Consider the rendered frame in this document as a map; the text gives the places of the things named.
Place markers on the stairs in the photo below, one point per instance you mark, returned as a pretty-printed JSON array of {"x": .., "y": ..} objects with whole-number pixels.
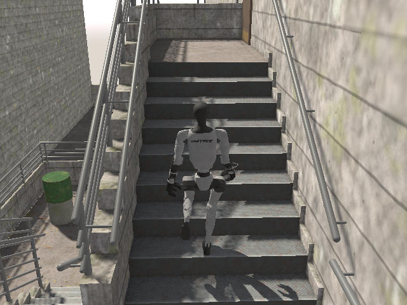
[
  {"x": 58, "y": 296},
  {"x": 256, "y": 255}
]

